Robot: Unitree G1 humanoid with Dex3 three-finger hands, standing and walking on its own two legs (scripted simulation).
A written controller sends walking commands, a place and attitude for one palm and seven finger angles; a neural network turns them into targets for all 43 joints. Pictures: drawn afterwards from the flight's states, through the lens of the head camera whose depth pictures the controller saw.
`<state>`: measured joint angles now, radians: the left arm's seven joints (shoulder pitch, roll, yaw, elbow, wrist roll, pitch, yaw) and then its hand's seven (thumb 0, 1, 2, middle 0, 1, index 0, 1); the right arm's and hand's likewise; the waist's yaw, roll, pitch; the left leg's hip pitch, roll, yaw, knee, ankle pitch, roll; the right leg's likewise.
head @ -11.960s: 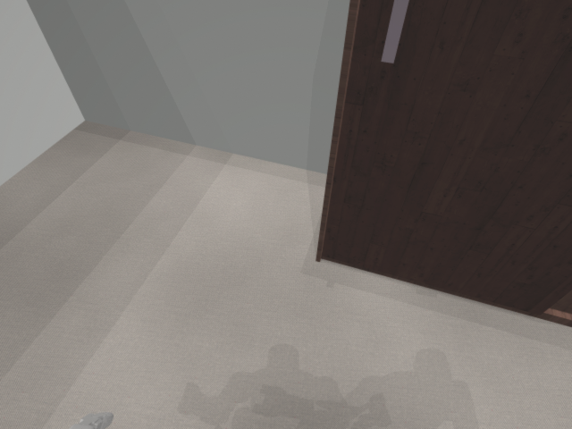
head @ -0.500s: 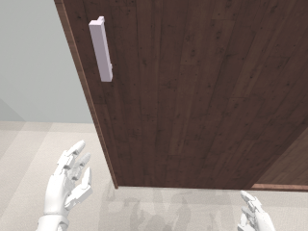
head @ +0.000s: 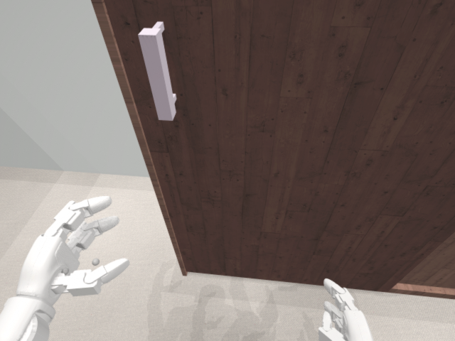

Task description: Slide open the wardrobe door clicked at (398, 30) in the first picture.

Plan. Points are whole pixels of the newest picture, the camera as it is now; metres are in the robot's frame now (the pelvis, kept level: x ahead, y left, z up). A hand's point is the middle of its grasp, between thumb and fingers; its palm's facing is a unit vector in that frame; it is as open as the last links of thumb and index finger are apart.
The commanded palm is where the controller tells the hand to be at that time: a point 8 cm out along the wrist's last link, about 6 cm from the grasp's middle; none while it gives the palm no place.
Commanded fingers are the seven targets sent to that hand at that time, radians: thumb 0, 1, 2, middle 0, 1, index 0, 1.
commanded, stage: raise the hand with hooked fingers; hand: left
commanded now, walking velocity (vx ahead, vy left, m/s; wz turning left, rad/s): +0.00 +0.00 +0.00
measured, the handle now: (163, 72) +0.49 +0.16 +0.25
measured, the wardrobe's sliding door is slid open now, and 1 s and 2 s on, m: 0.00 0.00 0.00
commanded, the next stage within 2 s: move the hooked fingers beside the handle in 1.32 s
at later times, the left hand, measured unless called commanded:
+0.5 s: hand (39, 192) +0.25 +0.27 +0.20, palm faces +0.08 -0.99 -0.10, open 13.5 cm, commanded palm +0.22 +0.31 +0.21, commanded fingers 0.00 -0.50 0.30 -0.30 -1.20 -0.30 -1.20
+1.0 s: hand (7, 136) +0.28 +0.29 +0.27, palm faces +0.06 -0.99 -0.10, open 14.0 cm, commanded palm +0.24 +0.33 +0.27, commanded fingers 0.00 -0.50 0.30 -0.30 -1.20 -0.30 -1.20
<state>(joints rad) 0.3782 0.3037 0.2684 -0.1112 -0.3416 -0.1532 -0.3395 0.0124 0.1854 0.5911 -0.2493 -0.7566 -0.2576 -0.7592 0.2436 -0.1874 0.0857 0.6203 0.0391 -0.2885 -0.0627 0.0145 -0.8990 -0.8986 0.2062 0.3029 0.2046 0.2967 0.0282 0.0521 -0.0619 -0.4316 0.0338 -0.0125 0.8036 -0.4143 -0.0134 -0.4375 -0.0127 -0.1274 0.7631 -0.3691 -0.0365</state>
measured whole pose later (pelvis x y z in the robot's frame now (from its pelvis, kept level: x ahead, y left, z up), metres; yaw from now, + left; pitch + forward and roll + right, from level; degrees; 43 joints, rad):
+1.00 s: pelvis +0.00 +0.01 +0.03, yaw +0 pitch -5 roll +0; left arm -0.27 0.56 0.50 0.14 -0.33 0.34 -0.47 -0.01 -0.50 0.30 -0.30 -1.20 -0.31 -1.20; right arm 0.20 -0.29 0.11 0.62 0.09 -0.21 -0.08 0.01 -0.90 -0.90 0.20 0.30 0.20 0.30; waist 0.06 0.06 -0.02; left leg -0.14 0.00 0.01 0.49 -0.27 0.00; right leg -0.17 -0.03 -0.11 0.48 -0.23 -0.02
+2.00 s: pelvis +0.01 +0.01 +0.03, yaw +0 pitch -3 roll +0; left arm -0.38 0.50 0.43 0.23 -0.28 0.31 -0.39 -0.01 -0.50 0.30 -0.30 -1.20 -0.31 -1.20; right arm 0.21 -0.28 0.09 0.62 0.09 -0.20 -0.10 0.01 -0.90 -0.90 0.20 0.30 0.20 0.30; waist 0.04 0.05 -0.02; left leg -0.16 0.01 0.01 0.50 -0.29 0.00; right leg -0.19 -0.02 -0.10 0.50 -0.26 -0.02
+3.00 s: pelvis +0.02 +0.01 +0.03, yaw -1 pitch +0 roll +0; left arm -0.69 0.49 0.34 0.65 -0.21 0.20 -0.29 -0.01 -0.50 0.30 -0.30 -1.20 -0.31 -1.20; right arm 0.27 -0.28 0.07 0.66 0.09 -0.14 -0.11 0.01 -0.90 -0.90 0.20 0.30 0.20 0.30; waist -0.02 0.04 -0.04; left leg -0.19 0.01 0.02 0.47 -0.28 0.01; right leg -0.23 -0.02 -0.09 0.47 -0.24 -0.02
